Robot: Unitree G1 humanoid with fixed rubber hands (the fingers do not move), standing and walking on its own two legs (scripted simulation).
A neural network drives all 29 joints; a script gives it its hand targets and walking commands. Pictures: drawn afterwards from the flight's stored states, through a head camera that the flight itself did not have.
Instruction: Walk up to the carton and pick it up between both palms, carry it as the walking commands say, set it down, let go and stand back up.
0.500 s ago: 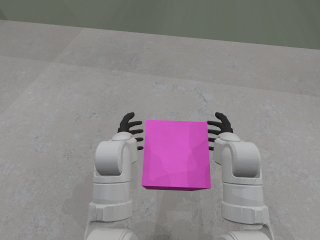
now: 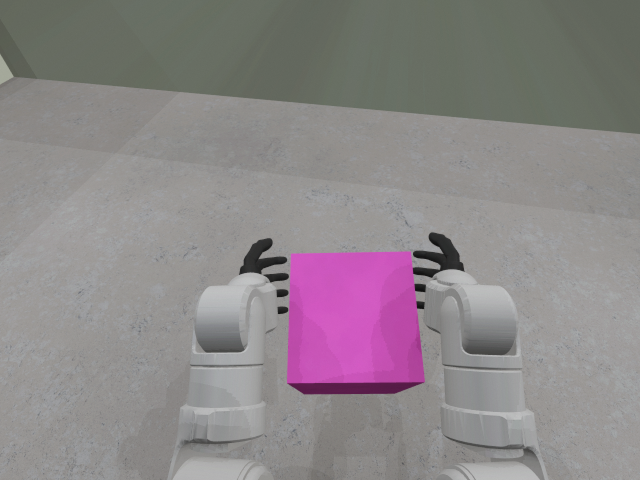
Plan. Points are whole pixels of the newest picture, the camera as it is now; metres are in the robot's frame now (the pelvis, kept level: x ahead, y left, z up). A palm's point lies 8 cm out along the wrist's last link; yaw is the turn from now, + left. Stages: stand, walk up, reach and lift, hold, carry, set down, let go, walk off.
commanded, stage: carry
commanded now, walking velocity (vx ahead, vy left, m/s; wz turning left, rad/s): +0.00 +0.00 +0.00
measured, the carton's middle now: (349, 333) +0.32 -0.01 -0.02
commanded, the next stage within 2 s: none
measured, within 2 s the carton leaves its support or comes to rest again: neither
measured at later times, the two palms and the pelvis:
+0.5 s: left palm (252, 298) +0.30 +0.11 +0.10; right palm (449, 292) +0.30 -0.12 +0.11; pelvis +0.00 +0.00 +0.00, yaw +0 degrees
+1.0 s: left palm (250, 303) +0.29 +0.11 +0.10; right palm (448, 297) +0.30 -0.12 +0.11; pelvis -0.01 +0.00 +0.00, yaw +0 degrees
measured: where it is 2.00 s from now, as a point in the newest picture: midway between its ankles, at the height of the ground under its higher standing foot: outside the picture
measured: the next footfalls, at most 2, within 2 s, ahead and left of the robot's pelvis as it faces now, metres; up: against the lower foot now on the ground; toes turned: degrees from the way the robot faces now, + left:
left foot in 1.56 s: +0.01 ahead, +0.22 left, +0.00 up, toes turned +21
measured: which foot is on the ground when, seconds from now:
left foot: down 0.00-1.00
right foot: down 0.00-1.00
